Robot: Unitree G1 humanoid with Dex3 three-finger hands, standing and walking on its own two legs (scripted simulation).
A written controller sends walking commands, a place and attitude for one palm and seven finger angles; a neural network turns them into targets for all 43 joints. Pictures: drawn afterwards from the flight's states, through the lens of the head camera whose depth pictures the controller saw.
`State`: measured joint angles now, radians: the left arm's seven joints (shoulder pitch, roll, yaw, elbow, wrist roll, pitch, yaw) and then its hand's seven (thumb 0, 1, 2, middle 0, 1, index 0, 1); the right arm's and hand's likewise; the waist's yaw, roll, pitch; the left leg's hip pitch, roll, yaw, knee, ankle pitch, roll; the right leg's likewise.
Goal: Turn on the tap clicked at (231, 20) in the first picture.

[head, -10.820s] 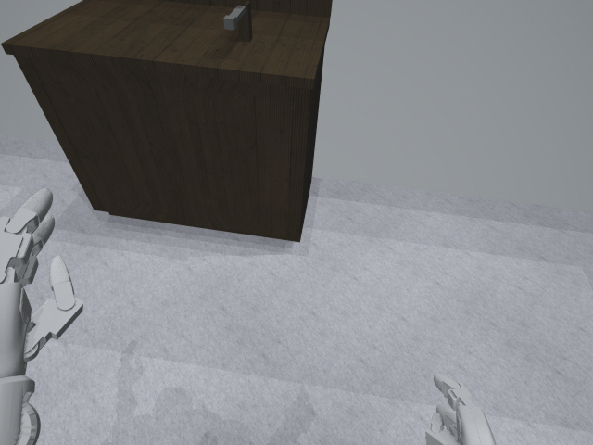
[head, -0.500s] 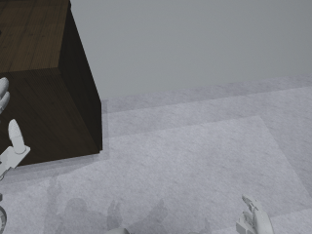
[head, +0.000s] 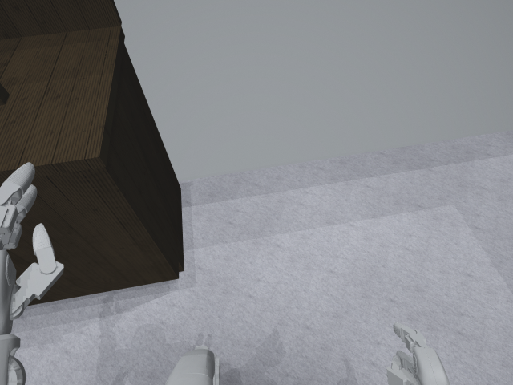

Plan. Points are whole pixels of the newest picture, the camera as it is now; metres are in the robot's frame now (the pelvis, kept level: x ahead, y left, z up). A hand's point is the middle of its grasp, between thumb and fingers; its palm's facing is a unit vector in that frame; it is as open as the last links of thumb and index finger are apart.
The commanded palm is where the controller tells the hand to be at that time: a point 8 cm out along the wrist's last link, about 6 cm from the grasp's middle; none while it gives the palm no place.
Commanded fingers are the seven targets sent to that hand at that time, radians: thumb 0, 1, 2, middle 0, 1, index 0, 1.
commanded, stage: take the last steps up to it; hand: left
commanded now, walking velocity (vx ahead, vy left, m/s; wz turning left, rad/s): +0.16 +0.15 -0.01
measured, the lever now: out of the picture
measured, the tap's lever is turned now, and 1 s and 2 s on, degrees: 0 0 0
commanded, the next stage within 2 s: come to a stop and stand still in 0.02 s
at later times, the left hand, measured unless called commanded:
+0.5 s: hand (12, 214) +0.27 +0.28 +0.19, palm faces +0.27 -0.87 -0.42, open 7.4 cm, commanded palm +0.22 +0.34 +0.17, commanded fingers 0.00 0.90 0.90 -0.20 -0.30 -0.20 -0.30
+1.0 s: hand (27, 282) +0.20 +0.24 +0.17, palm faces +0.36 -0.83 -0.43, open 7.4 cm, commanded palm +0.14 +0.28 +0.17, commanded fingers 0.00 0.90 0.90 -0.20 -0.30 -0.20 -0.30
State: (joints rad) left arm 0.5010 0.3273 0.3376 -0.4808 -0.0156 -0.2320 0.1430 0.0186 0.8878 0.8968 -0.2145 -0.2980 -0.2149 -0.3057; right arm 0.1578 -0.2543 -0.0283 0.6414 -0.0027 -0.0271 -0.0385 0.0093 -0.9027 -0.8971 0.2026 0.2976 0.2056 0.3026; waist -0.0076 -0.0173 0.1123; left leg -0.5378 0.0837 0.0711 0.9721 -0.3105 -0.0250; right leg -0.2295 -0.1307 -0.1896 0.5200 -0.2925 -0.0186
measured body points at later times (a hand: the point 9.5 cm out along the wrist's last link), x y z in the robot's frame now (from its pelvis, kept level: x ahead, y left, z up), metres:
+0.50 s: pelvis +0.04 +0.07 +0.00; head +0.08 +0.09 +0.45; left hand +0.25 +0.32 +0.21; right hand +0.20 -0.12 -0.08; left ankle +0.09 +0.17 -0.74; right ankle +0.03 -0.03 -0.71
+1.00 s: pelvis -0.03 +0.01 -0.01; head -0.02 +0.00 +0.44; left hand +0.17 +0.28 +0.19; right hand +0.11 -0.26 -0.10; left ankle -0.05 +0.14 -0.73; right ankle +0.02 -0.05 -0.74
